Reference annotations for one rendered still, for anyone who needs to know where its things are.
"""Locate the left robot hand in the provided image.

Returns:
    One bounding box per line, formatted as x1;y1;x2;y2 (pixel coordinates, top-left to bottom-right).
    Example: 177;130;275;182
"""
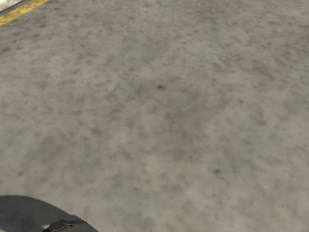
43;219;89;232

